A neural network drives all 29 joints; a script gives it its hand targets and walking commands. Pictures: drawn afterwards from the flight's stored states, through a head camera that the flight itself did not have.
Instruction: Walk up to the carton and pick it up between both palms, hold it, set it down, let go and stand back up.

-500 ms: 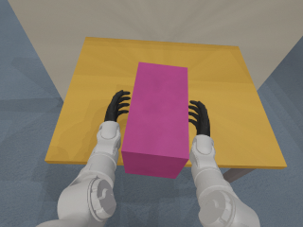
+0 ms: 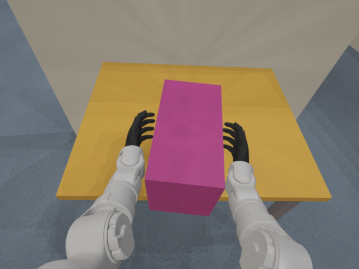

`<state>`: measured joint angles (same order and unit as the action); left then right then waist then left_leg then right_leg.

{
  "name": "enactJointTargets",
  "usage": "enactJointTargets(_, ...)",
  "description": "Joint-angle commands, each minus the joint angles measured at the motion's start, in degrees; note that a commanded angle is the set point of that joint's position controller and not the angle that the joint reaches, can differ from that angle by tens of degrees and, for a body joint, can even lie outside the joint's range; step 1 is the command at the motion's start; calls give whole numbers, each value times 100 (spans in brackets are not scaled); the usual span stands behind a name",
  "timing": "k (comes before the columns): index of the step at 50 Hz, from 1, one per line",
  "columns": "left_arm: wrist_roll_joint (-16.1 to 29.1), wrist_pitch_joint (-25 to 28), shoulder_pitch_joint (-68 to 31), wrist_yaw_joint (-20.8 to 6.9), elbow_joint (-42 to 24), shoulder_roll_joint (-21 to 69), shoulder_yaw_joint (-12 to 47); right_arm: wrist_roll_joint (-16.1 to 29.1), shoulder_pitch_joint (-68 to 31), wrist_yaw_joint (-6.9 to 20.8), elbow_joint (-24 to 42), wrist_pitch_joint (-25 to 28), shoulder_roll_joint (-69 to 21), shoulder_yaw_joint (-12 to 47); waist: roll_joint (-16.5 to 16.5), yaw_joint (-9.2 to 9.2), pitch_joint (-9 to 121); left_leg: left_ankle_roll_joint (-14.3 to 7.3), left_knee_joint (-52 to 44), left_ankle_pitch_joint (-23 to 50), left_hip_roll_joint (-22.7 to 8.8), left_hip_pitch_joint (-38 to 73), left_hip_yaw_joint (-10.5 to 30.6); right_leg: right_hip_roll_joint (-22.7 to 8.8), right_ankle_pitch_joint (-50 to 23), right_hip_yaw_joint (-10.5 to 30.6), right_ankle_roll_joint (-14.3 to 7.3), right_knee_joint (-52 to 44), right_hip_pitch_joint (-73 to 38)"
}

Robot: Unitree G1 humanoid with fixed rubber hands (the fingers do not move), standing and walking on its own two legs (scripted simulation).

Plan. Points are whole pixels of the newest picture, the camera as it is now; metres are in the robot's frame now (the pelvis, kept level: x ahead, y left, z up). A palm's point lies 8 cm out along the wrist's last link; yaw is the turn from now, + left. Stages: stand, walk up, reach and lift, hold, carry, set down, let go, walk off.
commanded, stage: reach and lift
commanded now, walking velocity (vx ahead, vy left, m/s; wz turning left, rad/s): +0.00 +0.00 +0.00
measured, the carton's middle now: (186, 145) +0.44 +0.03 -0.02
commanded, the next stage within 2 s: hold in 2.00 s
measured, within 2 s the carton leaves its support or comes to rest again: neither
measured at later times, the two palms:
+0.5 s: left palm (134, 129) +0.39 +0.14 +0.10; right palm (249, 146) +0.37 -0.10 +0.10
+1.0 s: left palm (128, 121) +0.36 +0.15 +0.15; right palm (255, 140) +0.36 -0.10 +0.13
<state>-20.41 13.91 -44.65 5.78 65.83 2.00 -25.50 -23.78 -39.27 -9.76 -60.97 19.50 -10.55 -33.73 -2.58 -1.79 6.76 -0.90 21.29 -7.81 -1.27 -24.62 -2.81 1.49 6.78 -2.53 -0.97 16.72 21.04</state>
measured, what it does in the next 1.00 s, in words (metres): stands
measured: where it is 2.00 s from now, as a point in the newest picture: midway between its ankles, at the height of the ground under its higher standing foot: outside the picture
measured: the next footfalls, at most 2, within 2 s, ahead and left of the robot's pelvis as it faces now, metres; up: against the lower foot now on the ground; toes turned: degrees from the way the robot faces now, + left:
none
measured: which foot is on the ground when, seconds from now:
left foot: down 0.00-1.00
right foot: down 0.00-1.00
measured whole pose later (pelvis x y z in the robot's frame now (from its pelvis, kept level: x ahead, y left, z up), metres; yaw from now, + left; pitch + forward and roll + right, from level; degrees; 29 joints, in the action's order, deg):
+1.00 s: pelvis -0.02 +0.00 +0.00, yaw +3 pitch -5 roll -1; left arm -20.4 -27.6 -38.9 4.4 23.9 4.7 -15.0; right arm 4.3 -38.1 -12.0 -42.0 -7.0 -4.4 -6.7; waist -4.4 3.2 -1.9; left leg -0.9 19.7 -7.8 -0.5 -6.9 -0.7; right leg 0.9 7.4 -4.6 -0.7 14.6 2.2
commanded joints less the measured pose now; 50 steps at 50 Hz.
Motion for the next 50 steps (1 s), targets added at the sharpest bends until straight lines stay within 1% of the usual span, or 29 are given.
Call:
enactJointTargets(1, -208, 59, -3029, -854, -387, 3487, 1450, -302, -3483, 868, 216, 209, -3219, 2117, 372, -5, 2986, 226, -126, 1193, -50, 1188, -223, -107, -1543, -41, 39, 183, -1933)
enactJointTargets(6, -109, -216, -3087, -873, -755, 3650, 1662, -7, -3564, 849, 472, -23, -3222, 2351, 392, 73, 2934, 264, -149, 1326, -41, 1535, -186, -75, -1522, -58, 43, 70, -1963)
enactJointTargets(11, 72, -476, -3126, -857, -1191, 3861, 2010, 421, -3706, 820, 832, -250, -3268, 2781, 432, 136, 3021, 290, -83, 1575, -24, 1832, -111, -44, -1688, -49, 54, 41, -2063)
enactJointTargets(14, 134, -716, -3082, -857, -1459, 3923, 2160, 702, -3689, 799, 981, -470, -3260, 3004, 445, 172, 2861, 276, -108, 1530, -2, 1979, -73, -41, -1550, -31, 67, -22, -2060)
enactJointTargets(18, 219, -1189, -3010, -859, -1980, 4016, 2375, 1107, -3775, 753, 1343, -785, -3166, 3280, 472, 193, 2659, 285, -133, 1576, 16, 2280, -29, -10, -1341, -47, 74, -120, -2024)
enactJointTargets(23, 323, -1868, -2856, -909, -2548, 4051, 2567, 1621, -3964, 664, 1831, -1163, -3015, 3664, 387, 199, 2399, 239, -160, 1517, 66, 2516, 1, 7, -1143, -56, 131, -210, -2069)
enactJointTargets(30, 443, -2673, -2567, -1045, -3214, 4058, 2817, 2230, -4134, 503, 2452, -1530, -2771, 4100, 346, 290, 1979, 191, -169, 1411, 124, 2851, 61, 35, -941, -100, 211, -299, -2088)
enactJointTargets(36, 529, -3236, -2484, -1119, -3788, 4053, 3060, 2551, -4211, 397, 2918, -1773, -2567, 4285, 376, 446, 1700, 172, -188, 1164, 137, 3061, 131, 55, -595, -179, 241, -368, -1941)
enactJointTargets(41, 595, -3600, -2457, -1128, -4145, 4090, 3256, 2716, -4315, 359, 3323, -1933, -2455, 4391, 387, 566, 1665, 154, -193, 958, 137, 3128, 202, 73, -400, -242, 252, -376, -1861)
enactJointTargets(42, 591, -3680, -2406, -1129, -4183, 4085, 3266, 2759, -4343, 356, 3419, -1965, -2427, 4422, 393, 560, 1660, 145, -193, 926, 137, 3136, 211, 75, -373, -247, 250, -378, -1854)
enactJointTargets(50, 570, -4161, -2168, -1155, -4677, 4031, 3380, 3029, -4350, 291, 3966, -2203, -2333, 4693, 373, 633, 1664, 128, -155, 998, 166, 3218, 258, 98, -617, -282, 293, -320, -2021)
